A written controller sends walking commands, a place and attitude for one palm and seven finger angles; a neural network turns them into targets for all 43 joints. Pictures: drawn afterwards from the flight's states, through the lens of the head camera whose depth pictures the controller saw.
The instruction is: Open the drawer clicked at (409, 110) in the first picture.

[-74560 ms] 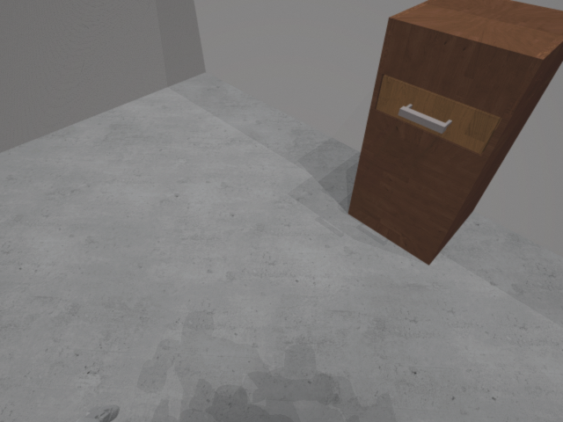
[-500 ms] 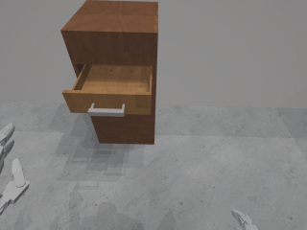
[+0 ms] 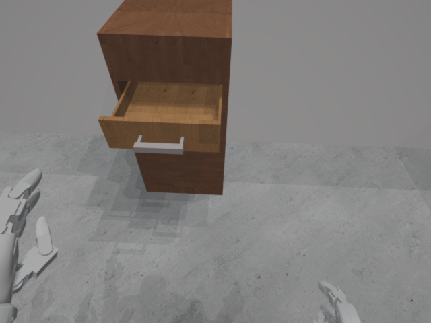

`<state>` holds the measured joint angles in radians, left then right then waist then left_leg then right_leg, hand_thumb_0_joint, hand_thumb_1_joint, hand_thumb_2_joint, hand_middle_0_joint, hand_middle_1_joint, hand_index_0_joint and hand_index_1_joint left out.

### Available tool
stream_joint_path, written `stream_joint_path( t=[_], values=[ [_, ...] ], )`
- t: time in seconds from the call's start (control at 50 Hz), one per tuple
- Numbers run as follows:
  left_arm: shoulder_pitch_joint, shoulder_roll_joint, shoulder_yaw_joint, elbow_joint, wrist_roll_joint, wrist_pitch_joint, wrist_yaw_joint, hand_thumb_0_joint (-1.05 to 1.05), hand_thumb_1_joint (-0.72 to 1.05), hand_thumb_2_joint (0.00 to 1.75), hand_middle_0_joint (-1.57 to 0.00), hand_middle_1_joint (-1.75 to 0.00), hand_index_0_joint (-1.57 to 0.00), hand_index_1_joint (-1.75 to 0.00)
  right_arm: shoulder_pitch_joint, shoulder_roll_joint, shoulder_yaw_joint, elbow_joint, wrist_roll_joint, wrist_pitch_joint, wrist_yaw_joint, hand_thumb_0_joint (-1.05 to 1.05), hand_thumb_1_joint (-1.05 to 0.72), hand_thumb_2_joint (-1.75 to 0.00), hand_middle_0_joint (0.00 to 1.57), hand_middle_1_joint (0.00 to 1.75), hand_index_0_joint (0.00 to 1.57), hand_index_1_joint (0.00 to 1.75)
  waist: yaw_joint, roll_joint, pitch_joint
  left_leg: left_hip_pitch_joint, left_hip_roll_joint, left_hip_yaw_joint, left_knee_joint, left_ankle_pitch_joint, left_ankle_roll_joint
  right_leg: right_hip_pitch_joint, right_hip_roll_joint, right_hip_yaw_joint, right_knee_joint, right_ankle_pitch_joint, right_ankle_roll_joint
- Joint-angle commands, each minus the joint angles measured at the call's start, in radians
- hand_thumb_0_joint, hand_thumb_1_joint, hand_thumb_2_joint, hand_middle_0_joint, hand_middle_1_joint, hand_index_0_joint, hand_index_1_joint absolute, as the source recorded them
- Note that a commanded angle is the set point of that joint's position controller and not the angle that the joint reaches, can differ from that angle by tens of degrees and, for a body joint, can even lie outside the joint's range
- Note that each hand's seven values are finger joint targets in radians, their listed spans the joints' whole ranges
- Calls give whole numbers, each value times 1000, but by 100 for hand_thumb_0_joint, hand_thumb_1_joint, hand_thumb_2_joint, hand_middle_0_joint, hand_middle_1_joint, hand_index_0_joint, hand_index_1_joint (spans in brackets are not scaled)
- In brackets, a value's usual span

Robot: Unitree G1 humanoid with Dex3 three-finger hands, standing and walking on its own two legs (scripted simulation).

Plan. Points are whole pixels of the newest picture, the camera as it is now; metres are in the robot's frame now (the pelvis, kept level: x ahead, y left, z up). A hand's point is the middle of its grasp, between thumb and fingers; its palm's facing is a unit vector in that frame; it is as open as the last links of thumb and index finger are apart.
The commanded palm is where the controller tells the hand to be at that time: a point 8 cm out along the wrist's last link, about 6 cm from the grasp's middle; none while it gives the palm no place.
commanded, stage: let the arm hang, fingers relaxed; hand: left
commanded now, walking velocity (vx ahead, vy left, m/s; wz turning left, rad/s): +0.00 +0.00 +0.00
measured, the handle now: (160, 143) +0.65 +0.23 -0.12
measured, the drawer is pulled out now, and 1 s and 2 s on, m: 0.22 0.22 0.22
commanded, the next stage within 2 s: look to check the result in 1.08 s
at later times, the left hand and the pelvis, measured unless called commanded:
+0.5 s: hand out of the picture -0.03 +0.18 -0.18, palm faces +0.04 -0.98 -0.20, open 7.3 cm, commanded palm none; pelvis -0.02 -0.02 +0.00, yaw +1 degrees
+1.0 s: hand out of the picture +0.03 +0.16 -0.17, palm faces +0.04 -0.98 -0.20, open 7.4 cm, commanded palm none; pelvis +0.01 -0.02 +0.00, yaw +0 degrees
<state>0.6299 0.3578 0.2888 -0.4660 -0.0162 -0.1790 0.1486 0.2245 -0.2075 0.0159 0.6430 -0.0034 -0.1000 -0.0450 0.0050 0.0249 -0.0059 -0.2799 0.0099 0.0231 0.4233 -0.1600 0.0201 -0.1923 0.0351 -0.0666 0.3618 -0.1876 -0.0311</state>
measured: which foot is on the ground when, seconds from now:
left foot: down 0.00-1.00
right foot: down 0.00-1.00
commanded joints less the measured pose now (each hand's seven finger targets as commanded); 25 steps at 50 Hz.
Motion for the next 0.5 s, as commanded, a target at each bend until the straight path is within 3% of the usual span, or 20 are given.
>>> stream_joint_path(
  t=[0.0,0.02,0.06,0.1,0.12,0.16,0.18,0.22,0.3,0.4,0.42,0.48],
  values=[
    [-151,24,-188,594,42,166,-132,0,90,90,-20,-30,-20,-30,-54,-245,-92,57,7,-1,57,0,-90,-90,20,30,20,30,-37,52,-20,36,116,-108,55,195,13,-157,-92,84,100,-58,-5],
    [-182,14,-197,630,48,159,-133,0,90,90,-20,-30,-20,-30,-49,-238,-92,64,-4,7,54,0,-90,-90,20,30,20,30,-31,-8,-69,20,129,-138,60,216,30,-134,-80,78,145,-65,-14],
    [-224,41,-193,720,51,156,-136,0,90,90,-20,-30,-20,-30,-61,-250,-77,63,-11,31,50,0,-90,-90,20,30,20,30,-15,-109,-69,-38,125,-188,42,155,58,-63,-74,91,162,-79,-23],
    [-279,68,-197,835,54,156,-141,0,90,90,-20,-30,-20,-30,-75,-249,-74,78,-16,47,47,0,-90,-90,20,30,20,30,-9,-207,-78,-24,84,-170,69,71,42,-65,-120,148,92,-77,-46],
    [-316,76,-204,897,51,160,-140,0,90,90,-20,-30,-20,-30,-70,-241,-71,93,-18,58,47,0,-90,-90,20,30,20,30,-16,-218,-65,15,60,-153,89,39,31,-116,-145,172,58,-115,-62],
    [-372,63,-221,1006,45,173,-137,0,90,90,-20,-30,-20,-30,-47,-202,-56,134,-23,79,44,0,-90,-90,20,30,20,30,-28,-171,-38,49,39,-125,99,22,20,-149,-170,186,19,-143,-74],
    [-388,56,-228,1055,43,176,-135,0,90,90,-20,-30,-20,-30,-43,-193,-52,154,-24,86,43,0,-90,-90,20,30,20,30,-31,-111,-33,63,39,-121,85,30,16,-150,-165,187,16,-145,-73],
    [-379,55,-237,1140,39,179,-134,0,90,90,-20,-30,-20,-30,-47,-186,-45,183,-25,93,41,0,-90,-90,20,30,20,30,-19,15,-9,51,60,-143,27,31,18,-117,-136,166,20,-152,-53],
    [-348,31,-244,1306,31,175,-135,0,90,90,-20,-30,-20,-30,-24,-161,-39,259,-21,94,29,0,-90,-90,20,30,20,30,-5,132,16,-15,67,-153,-59,-102,16,-23,-123,158,-7,-156,-46],
    [-341,8,-243,1430,27,171,-136,0,90,90,-20,-30,-20,-30,40,-134,-43,334,-20,102,20,0,-90,-90,20,30,20,30,-11,96,27,20,64,-131,-60,-132,11,-28,-139,165,-79,-201,-54],
    [-342,11,-243,1446,28,168,-134,0,90,90,-20,-30,-20,-30,51,-136,-45,343,-18,103,19,0,-90,-90,20,30,20,30,-12,28,36,45,68,-130,-51,-102,11,-42,-137,163,-91,-199,-53],
    [-348,-5,-246,1489,26,169,-132,0,90,90,-20,-30,-20,-30,82,-124,-46,382,-19,104,16,0,-90,-90,20,30,20,30,-18,2,57,58,68,-121,-51,-89,11,-60,-143,160,-112,-219,-54]
  ],
)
